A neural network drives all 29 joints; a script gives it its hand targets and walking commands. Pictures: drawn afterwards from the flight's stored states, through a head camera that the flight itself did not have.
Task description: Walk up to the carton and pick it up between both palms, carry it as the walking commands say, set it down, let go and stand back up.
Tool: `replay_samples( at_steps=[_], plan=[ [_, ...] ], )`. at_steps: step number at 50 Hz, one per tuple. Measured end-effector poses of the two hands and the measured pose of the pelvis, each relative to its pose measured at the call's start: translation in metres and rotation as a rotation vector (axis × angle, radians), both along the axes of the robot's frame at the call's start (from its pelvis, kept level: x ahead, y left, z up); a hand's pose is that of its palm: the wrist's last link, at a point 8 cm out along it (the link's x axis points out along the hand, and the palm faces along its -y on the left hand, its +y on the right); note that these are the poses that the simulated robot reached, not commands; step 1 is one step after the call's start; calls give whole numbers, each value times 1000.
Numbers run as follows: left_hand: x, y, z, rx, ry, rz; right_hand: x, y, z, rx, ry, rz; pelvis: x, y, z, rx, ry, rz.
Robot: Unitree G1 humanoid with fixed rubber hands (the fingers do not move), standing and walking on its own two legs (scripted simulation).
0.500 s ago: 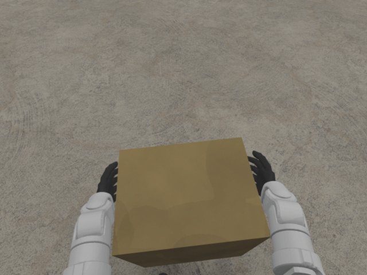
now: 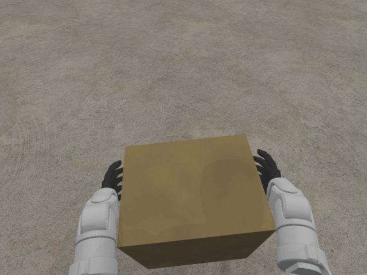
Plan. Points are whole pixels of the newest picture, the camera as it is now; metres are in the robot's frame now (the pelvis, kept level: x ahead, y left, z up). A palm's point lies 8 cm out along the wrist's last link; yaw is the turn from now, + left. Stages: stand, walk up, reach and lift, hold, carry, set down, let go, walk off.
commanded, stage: reach and lift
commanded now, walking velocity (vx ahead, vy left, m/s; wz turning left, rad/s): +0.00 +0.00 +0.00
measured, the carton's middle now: (192, 208) +0.28 +0.02 -0.04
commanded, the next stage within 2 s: hold in 1.54 s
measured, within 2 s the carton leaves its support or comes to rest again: neither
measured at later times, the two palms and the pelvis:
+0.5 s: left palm (118, 187) +0.28 +0.19 +0.03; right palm (281, 186) +0.31 -0.17 +0.05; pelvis +0.01 +0.00 +0.00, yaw +0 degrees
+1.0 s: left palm (124, 185) +0.29 +0.18 +0.03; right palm (288, 194) +0.30 -0.18 +0.05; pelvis +0.01 +0.01 +0.00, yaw +0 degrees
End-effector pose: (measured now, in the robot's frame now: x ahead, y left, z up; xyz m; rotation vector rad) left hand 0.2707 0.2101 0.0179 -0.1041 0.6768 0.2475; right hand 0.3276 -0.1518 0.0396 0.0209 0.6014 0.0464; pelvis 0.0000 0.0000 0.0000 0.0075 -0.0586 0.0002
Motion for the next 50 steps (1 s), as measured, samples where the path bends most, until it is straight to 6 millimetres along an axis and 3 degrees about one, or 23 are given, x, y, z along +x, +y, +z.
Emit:
replay_samples(
  at_steps=[16, 32, 50],
  plan=[
    [2, -15, 10, 2, 8, -50, -10, -17, 10, -15, 6, -43, 7, -8, 2, 2, -41, -2],
    [17, -22, 10, 5, 12, -122, -20, -25, 6, -14, 12, -110, 19, 3, 3, 0, -33, 2],
    [17, -28, 12, 10, 10, -148, -30, -32, 6, -16, 10, -134, 14, 5, 3, 1, -46, -3]
  ],
)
